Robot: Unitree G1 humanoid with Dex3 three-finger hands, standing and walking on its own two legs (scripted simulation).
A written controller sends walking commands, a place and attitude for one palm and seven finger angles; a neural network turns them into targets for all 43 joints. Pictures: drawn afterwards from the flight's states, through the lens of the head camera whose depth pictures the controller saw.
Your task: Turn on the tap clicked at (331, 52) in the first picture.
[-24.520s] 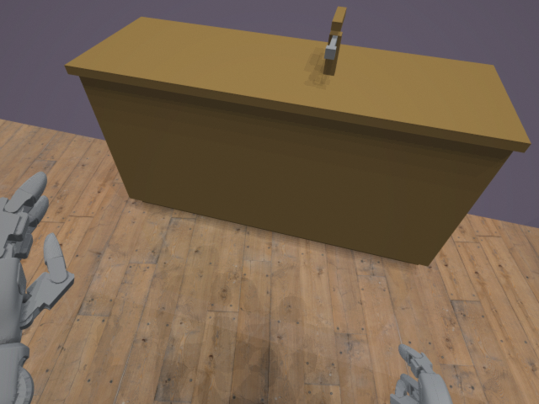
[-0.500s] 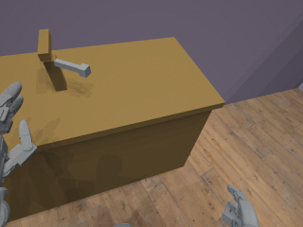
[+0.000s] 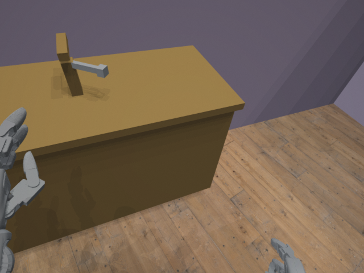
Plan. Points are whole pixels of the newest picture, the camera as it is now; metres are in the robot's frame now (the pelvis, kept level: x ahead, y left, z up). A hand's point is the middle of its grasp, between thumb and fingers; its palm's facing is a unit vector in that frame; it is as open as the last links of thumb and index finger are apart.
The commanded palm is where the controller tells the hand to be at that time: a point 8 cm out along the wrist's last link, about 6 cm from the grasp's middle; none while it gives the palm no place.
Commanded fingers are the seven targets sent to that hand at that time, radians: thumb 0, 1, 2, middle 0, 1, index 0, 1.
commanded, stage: stop stepping back and stand still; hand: left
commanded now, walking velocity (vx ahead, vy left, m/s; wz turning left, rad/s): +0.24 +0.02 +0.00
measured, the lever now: (102, 70) +0.65 +0.27 +0.10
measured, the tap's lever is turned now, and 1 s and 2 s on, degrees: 52 52 52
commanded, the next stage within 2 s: stand and check the lever's angle in 0.90 s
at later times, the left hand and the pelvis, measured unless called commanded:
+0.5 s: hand out of the picture +0.11 +0.24 +0.18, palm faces +0.42 -0.84 -0.36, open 7.4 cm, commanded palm +0.06 +0.28 +0.18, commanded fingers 0.00 0.90 0.90 -0.20 -0.30 -0.20 -0.30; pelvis -0.10 +0.00 -0.01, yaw +0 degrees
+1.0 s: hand (3, 267) +0.11 +0.22 +0.17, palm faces +0.44 -0.81 -0.39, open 7.4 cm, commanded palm +0.05 +0.26 +0.18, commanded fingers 0.00 0.90 0.90 -0.20 -0.30 -0.20 -0.30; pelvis -0.10 -0.03 +0.00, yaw +3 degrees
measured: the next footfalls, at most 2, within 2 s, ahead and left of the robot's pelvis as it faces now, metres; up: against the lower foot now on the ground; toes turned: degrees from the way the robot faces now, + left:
left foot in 0.04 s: -0.01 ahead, +0.15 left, +0.00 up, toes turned +1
right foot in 0.66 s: -0.02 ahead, -0.12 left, +0.00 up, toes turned +0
